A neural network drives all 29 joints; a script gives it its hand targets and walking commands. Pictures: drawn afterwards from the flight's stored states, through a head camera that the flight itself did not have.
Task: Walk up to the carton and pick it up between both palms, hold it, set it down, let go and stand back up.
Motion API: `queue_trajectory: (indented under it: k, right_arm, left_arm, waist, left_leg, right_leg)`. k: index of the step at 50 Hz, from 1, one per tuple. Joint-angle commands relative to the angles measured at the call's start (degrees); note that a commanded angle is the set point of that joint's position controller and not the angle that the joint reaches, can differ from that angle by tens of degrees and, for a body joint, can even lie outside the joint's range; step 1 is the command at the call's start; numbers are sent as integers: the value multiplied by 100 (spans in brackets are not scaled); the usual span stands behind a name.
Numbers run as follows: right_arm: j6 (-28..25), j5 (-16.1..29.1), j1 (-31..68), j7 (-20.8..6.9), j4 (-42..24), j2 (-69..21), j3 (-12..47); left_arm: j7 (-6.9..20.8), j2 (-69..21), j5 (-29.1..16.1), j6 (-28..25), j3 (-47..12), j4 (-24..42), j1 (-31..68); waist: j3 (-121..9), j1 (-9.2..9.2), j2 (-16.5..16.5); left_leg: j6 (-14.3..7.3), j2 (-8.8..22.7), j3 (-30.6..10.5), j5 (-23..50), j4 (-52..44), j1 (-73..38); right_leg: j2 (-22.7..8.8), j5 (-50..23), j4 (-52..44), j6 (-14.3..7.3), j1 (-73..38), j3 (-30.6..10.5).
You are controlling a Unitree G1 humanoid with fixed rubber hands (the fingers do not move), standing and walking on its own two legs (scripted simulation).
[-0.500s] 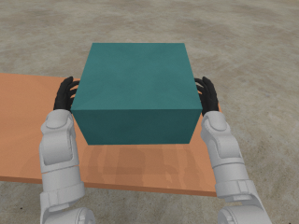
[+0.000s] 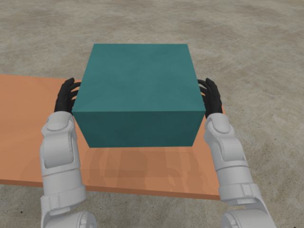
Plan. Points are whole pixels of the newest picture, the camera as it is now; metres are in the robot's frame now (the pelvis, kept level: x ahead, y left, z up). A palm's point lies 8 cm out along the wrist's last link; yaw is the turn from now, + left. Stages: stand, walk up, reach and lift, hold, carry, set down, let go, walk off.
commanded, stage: hold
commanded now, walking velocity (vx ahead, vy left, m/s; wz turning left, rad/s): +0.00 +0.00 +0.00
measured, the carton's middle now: (141, 92) +0.42 +0.00 +0.16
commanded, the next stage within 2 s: none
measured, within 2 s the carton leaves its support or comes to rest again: neither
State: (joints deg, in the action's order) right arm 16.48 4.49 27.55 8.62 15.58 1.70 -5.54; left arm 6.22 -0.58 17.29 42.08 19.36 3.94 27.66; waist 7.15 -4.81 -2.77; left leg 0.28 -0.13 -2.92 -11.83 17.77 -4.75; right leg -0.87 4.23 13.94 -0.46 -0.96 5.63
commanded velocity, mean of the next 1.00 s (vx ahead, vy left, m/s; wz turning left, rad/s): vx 0.00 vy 0.00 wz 0.00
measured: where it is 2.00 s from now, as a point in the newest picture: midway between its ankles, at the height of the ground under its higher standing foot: outside the picture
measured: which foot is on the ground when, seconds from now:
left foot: down 0.00-1.00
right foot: down 0.00-1.00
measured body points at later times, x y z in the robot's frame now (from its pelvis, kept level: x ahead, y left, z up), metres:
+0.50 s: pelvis +0.00 +0.00 +0.00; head -0.02 +0.02 +0.45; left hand +0.38 +0.18 +0.16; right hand +0.36 -0.18 +0.16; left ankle -0.01 +0.12 -0.75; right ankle +0.05 -0.12 -0.75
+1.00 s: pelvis +0.00 +0.00 +0.00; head -0.04 +0.02 +0.45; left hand +0.37 +0.17 +0.17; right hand +0.35 -0.19 +0.17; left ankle -0.01 +0.12 -0.75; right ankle +0.05 -0.12 -0.75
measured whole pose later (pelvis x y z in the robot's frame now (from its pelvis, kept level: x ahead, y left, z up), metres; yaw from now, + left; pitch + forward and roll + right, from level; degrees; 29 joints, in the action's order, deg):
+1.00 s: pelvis +0.00 +0.00 +0.00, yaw -1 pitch -11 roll +0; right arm 15.4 3.4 30.2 9.1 20.9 1.4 -6.6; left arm 6.5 -0.8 18.7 40.1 21.0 -2.6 30.2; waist 6.8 -5.2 -3.0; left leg 0.3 0.0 -1.8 -11.5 17.3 -5.3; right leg -0.7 3.9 14.4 -0.6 -0.7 4.6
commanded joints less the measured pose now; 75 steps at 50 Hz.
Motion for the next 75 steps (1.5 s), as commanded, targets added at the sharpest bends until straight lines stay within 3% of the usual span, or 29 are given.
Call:
queue_trajectory:
  k: [1,18,19,20,21,22,23,25,27,28,29,30,31,32,35,37,38,40,43,46,50,55,61,63,64,65,68,73,75]
  right_arm:
    - [-306,411,3503,-984,-1430,-1897,2212]
    - [-306,411,3502,-984,-1431,-1896,2211]
    - [-198,148,3798,-980,-791,-1852,1961]
    - [-239,-14,3869,-993,-772,-2048,1797]
    - [-299,-60,3860,-1015,-685,-2109,1769]
    - [-383,-50,3889,-1023,-717,-2172,1766]
    - [-496,29,4062,-1031,-896,-2255,1895]
    - [-624,212,4112,-988,-1004,-2333,2148]
    - [-640,311,3985,-915,-1119,-2278,2307]
    - [-583,326,3797,-907,-949,-2190,2313]
    - [-571,336,3800,-899,-1013,-2168,2370]
    - [-518,359,3557,-877,-900,-2128,2369]
    - [-465,395,3619,-882,-800,-2005,2370]
    - [-420,391,3529,-869,-827,-2008,2356]
    - [-452,535,3984,-915,-1090,-2005,2426]
    - [-481,553,3958,-914,-1252,-2023,2400]
    - [-460,570,3971,-921,-1217,-1984,2421]
    - [-415,512,3823,-919,-1136,-2046,2331]
    - [-417,428,3738,-939,-1010,-1995,2212]
    - [-429,299,3804,-933,-989,-2019,2056]
    - [-450,143,3856,-1000,-646,-2153,1923]
    - [-605,50,4261,-1045,-526,-2153,1886]
    - [-739,54,4222,-1011,-639,-2212,1956]
    - [-744,79,4195,-985,-586,-2239,2050]
    - [-744,102,4077,-977,-520,-2199,2005]
    - [-771,110,4166,-974,-630,-2209,2064]
    - [-737,209,3989,-930,-681,-2151,2118]
    - [-663,108,3941,-958,-501,-2152,1938]
    - [-766,161,4012,-965,-755,-2199,2022]
  left_arm:
    - [840,-1735,-867,-362,-2402,684,2977]
    - [840,-1735,-867,-362,-2401,682,2977]
    - [929,-1727,-697,-340,-2137,-365,3270]
    - [999,-1814,-617,-390,-1976,-503,3355]
    - [1020,-1857,-589,-462,-1941,-453,3433]
    - [1003,-1970,-682,-538,-2099,-289,3562]
    - [965,-2079,-775,-608,-2241,-200,3602]
    - [850,-2256,-964,-783,-2629,157,3786]
    - [806,-2264,-985,-839,-2739,241,3678]
    - [793,-2194,-882,-826,-2638,255,3570]
    - [816,-2083,-790,-760,-2483,75,3332]
    - [846,-2002,-730,-705,-2425,150,3186]
    - [878,-1908,-599,-606,-2224,-29,3054]
    - [922,-1893,-560,-530,-2150,-105,2940]
    - [919,-1887,-540,-452,-1987,-29,3069]
    - [878,-1980,-715,-488,-2219,190,3176]
    - [851,-1999,-706,-483,-2237,176,3212]
    - [850,-2005,-741,-496,-2294,208,3296]
    - [861,-2046,-732,-510,-2350,139,3326]
    - [898,-2019,-795,-541,-2406,21,3476]
    - [903,-2002,-706,-640,-2245,-78,3753]
    - [878,-2003,-576,-666,-1994,-529,3711]
    - [886,-2047,-675,-746,-2063,-430,3719]
    - [883,-1963,-613,-754,-1973,-399,3685]
    - [881,-1979,-636,-757,-2051,-303,3716]
    - [878,-1946,-615,-745,-2017,-336,3646]
    - [881,-1933,-564,-677,-2063,-280,3425]
    - [908,-1899,-541,-642,-2006,-312,3636]
    - [871,-2009,-664,-710,-2229,-42,3681]
  waist:
    - [-2179,-38,321]
    - [-2179,-40,321]
    - [-1674,-139,154]
    - [-1641,-104,100]
    - [-1708,-79,189]
    - [-1909,-120,364]
    - [-2182,-91,381]
    - [-2838,-210,509]
    - [-3144,-291,487]
    - [-2942,-269,518]
    - [-2792,-178,330]
    - [-2620,-215,293]
    - [-2352,-62,273]
    - [-2148,-64,182]
    - [-2118,231,149]
    - [-2323,82,205]
    - [-2330,111,283]
    - [-2239,-48,319]
    - [-2195,-100,472]
    - [-2196,-238,351]
    - [-2087,-149,369]
    - [-2192,60,265]
    - [-2431,-49,148]
    - [-2426,35,55]
    - [-2436,-47,194]
    - [-2438,23,157]
    - [-2311,-26,197]
    - [-2000,-64,258]
    - [-2379,-111,359]
  left_leg:
    - [206,-245,593,1340,-420,1453]
    - [207,-245,593,1340,-420,1451]
    - [120,-259,606,453,-632,1625]
    - [2,-246,636,-133,-800,1842]
    - [-23,-206,637,-215,-884,1947]
    - [38,-180,630,-7,-826,1890]
    - [110,-191,633,551,-655,1665]
    - [327,-233,558,1847,-205,954]
    - [414,-249,509,2526,51,460]
    - [427,-234,487,2541,13,446]
    - [345,-247,512,2406,-26,512]
    - [326,-248,521,2370,-88,595]
    - [286,-240,533,2158,-196,779]
    - [233,-243,563,1931,-273,955]
    - [168,-226,623,1779,-392,1272]
    - [212,-227,620,1962,-271,1066]
    - [240,-230,620,1970,-252,961]
    - [236,-247,626,1715,-290,964]
    - [246,-212,612,1491,-359,1009]
    - [221,-206,588,1120,-419,1051]
    - [104,-207,607,473,-642,1441]
    - [10,-195,614,467,-654,1505]
    - [49,-232,637,943,-458,1189]
    - [19,-263,656,1050,-435,1188]
    - [83,-253,639,1098,-431,1138]
    - [67,-268,645,1173,-393,1156]
    - [92,-262,624,1321,-363,1070]
    - [58,-232,656,631,-598,1328]
    - [134,-251,633,1118,-413,1102]
  right_leg:
    - [216,-521,203,47,-2066,89]
    - [216,-524,203,47,-2065,89]
    - [144,-5,101,44,-1685,-59]
    - [113,233,86,55,-1725,-55]
    - [125,223,159,41,-1788,-60]
    - [144,56,236,33,-1869,-63]
    - [200,-248,293,29,-1907,-38]
    - [269,-952,371,73,-1861,14]
    - [317,-1337,343,98,-1800,21]
    - [329,-1257,330,84,-1744,33]
    - [318,-1210,273,105,-1798,21]
    - [316,-1303,289,103,-1895,13]
    - [309,-1103,243,68,-1892,7]
    - [293,-1061,215,65,-1946,-33]
    - [313,-947,274,26,-2015,-27]
    - [293,-1089,271,31,-1969,-52]
    - [300,-1021,246,11,-1862,-45]
    - [259,-956,226,43,-1750,-58]
    - [260,-683,196,4,-1730,-51]
    - [215,-545,161,50,-1673,-45]
    - [177,-178,183,44,-1738,-29]
    - [210,-103,205,45,-1841,3]
    - [236,-438,181,61,-1782,14]
    - [211,-513,172,83,-1845,5]
    - [205,-538,196,69,-1807,1]
    - [197,-595,185,80,-1817,-4]
    - [219,-716,172,72,-1832,9]
    - [154,-220,139,74,-1733,-11]
    - [191,-531,195,62,-1753,18]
